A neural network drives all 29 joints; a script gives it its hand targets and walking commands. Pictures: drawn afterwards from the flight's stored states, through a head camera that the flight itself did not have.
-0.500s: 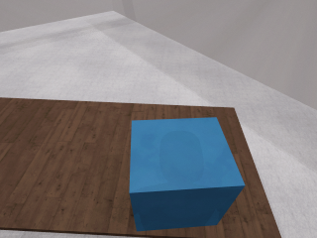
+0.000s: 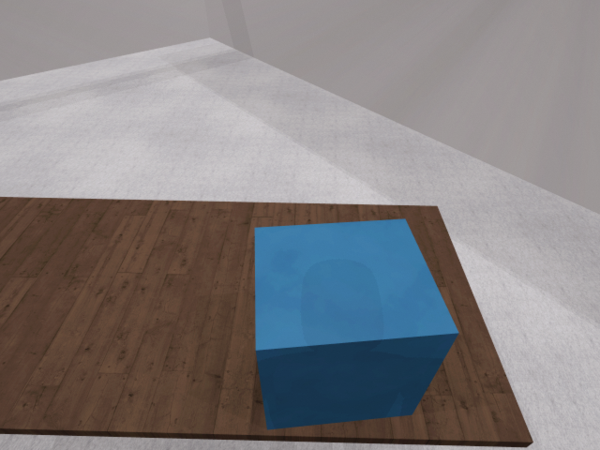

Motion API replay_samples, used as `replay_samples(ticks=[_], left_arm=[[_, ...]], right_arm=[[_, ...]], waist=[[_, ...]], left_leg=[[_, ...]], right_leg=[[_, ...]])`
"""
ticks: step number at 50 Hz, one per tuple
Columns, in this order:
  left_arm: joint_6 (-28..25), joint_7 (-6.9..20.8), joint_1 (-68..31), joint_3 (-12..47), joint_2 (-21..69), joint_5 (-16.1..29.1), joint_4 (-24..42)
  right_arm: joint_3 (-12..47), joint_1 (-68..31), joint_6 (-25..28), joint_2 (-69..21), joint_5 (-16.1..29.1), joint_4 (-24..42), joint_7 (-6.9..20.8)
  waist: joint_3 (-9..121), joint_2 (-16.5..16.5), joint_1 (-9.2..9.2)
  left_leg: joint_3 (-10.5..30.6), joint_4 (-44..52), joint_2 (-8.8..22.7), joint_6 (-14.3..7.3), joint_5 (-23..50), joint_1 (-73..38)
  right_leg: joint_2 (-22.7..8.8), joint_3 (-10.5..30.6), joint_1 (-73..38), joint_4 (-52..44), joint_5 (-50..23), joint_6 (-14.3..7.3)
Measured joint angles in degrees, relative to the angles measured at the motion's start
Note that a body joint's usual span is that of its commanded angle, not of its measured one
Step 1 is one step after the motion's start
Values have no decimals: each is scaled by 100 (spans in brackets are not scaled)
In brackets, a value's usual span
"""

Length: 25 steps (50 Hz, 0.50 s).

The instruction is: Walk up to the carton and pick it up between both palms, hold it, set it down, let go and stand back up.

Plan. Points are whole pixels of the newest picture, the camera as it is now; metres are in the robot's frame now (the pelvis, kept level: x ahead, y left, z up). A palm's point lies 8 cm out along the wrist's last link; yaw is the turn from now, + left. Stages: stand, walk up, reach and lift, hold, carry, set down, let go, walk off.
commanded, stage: stand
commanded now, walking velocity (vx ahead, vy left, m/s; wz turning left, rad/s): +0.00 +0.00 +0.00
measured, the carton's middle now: (336, 324) +0.38 -0.04 -0.08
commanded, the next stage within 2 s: none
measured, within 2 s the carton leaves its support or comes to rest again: neither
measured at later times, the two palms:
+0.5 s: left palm out of the picture -0.03 +0.19 -0.15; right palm out of the picture -0.03 -0.21 -0.15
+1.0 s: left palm out of the picture -0.02 +0.19 -0.15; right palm out of the picture -0.02 -0.20 -0.15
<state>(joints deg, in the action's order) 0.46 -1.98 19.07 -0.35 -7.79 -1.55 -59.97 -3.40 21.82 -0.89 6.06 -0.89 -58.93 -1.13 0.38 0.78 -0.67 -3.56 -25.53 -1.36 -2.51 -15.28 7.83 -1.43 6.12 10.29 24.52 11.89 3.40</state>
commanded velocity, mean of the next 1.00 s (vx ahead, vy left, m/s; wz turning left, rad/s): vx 0.00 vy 0.00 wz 0.00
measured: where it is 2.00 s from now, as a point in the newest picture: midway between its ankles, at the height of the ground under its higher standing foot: outside the picture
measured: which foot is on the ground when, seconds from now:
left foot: down 0.00-1.00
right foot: down 0.00-1.00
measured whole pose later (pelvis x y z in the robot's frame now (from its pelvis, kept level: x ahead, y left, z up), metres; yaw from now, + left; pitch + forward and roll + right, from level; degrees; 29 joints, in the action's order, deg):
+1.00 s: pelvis +0.01 +0.00 +0.00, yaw +0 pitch -2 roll +0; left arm 0.4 -2.6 17.4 0.2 -5.2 -1.1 -67.1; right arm -2.0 19.2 0.1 4.9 -0.4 -64.7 -2.2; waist -1.4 0.6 0.1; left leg -4.0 -26.3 -1.2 -2.4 -16.3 8.0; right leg -1.2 6.6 11.0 26.1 13.2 3.3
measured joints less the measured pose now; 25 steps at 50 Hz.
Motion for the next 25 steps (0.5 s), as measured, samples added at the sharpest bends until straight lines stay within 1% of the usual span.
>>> replay_samples(ticks=[13, 21, 25], left_arm=[[18, -35, 53, 65, 167, 18, -262], [-13, -50, 36, 63, 226, 16, -384], [-4, -48, 11, 70, 242, 23, -462]], right_arm=[[6, -62, 4, 12, 13, -178, -25], [27, -132, 23, 34, 28, -274, -38], [46, -168, 52, 8, 29, -339, -55]], waist=[[25, -67, 10], [-9, -54, 66], [-19, -55, 53]], left_leg=[[-28, 3, -40, -19, 68, 107], [-45, -2, -19, 6, 62, 113], [-41, -26, 4, 17, 43, 118]], right_leg=[[-35, 33, 148, 77, -29, 26], [-10, 51, 183, 125, -8, 0], [12, 45, 179, 128, -1, -15]])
